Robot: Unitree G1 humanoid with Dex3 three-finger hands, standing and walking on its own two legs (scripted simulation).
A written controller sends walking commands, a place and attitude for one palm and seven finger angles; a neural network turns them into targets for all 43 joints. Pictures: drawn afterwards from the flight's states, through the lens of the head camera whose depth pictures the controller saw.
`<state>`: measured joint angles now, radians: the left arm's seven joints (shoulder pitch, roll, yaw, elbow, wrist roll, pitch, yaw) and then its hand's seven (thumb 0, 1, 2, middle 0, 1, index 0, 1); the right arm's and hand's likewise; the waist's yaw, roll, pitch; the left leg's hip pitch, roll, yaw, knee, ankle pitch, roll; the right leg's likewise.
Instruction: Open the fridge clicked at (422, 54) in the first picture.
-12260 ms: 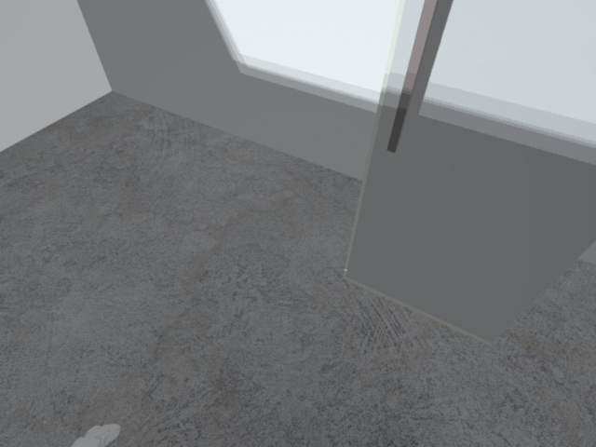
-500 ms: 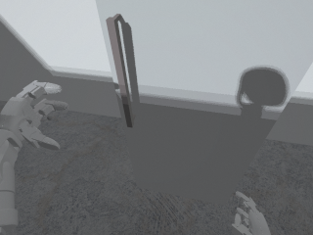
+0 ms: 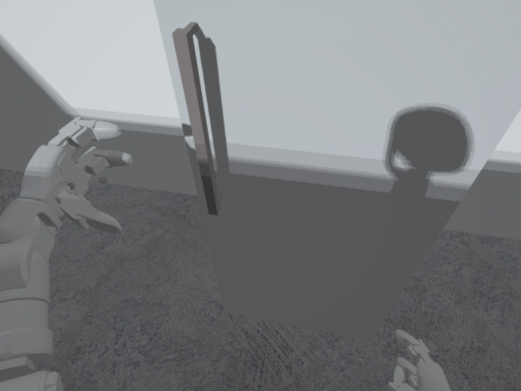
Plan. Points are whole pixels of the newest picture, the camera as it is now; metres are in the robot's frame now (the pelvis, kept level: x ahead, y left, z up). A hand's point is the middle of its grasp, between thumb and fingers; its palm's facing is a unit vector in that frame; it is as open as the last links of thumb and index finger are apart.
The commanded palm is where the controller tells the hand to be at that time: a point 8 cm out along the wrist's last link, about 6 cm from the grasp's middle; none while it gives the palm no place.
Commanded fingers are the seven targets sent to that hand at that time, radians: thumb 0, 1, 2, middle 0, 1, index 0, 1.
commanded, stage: move the hooked fingers beside the handle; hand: left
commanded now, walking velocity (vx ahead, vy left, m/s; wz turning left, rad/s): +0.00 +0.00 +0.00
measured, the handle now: (205, 136) +0.50 +0.15 +0.15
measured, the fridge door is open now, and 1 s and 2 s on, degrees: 0 0 0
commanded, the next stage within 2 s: feel for the door with the fingertips in 1.70 s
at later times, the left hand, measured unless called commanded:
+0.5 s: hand (135, 160) +0.38 +0.23 +0.18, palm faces -0.05 -1.00 -0.05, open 14.0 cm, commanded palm +0.37 +0.28 +0.18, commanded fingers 0.00 -0.50 0.30 -0.30 -1.20 -0.30 -1.20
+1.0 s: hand (156, 136) +0.44 +0.22 +0.18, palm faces -0.07 -1.00 -0.03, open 14.0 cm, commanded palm +0.42 +0.27 +0.18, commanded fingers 0.00 -0.50 0.30 -0.30 -1.20 -0.30 -1.20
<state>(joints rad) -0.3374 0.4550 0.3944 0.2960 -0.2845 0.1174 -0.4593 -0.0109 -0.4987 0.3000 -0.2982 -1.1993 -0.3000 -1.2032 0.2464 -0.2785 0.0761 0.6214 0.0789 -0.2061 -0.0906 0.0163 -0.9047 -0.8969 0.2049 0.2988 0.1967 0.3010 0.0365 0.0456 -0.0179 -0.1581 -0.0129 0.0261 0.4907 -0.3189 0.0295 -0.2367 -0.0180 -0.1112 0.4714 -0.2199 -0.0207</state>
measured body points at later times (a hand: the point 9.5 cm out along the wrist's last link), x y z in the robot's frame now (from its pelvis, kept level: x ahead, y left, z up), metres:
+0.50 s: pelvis +0.00 -0.01 +0.00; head +0.01 -0.02 +0.45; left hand +0.38 +0.28 +0.18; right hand +0.14 -0.26 -0.09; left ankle -0.03 +0.10 -0.74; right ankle +0.02 -0.11 -0.74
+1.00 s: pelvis +0.01 +0.00 +0.00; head +0.04 -0.01 +0.45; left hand +0.44 +0.27 +0.18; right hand +0.07 -0.28 -0.11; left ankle -0.03 +0.10 -0.74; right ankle +0.02 -0.11 -0.74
